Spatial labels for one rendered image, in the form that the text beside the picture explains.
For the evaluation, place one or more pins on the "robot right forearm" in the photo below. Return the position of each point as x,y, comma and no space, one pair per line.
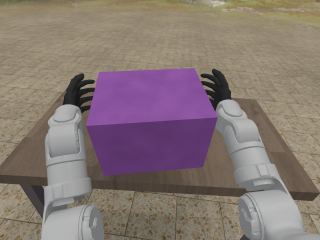
253,169

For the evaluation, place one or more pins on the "carton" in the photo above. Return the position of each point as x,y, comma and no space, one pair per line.
150,120

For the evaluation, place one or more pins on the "left robot hand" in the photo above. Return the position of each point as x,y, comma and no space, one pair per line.
73,92

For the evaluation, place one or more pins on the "robot right upper arm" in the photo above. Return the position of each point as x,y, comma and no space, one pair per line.
271,215

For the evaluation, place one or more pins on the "robot left forearm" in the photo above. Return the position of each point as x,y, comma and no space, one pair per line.
65,155

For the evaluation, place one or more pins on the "table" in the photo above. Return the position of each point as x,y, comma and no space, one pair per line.
26,164

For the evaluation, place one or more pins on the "robot left upper arm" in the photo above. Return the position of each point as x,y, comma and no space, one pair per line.
82,222

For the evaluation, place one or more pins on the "right robot hand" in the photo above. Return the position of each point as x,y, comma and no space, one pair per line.
220,88

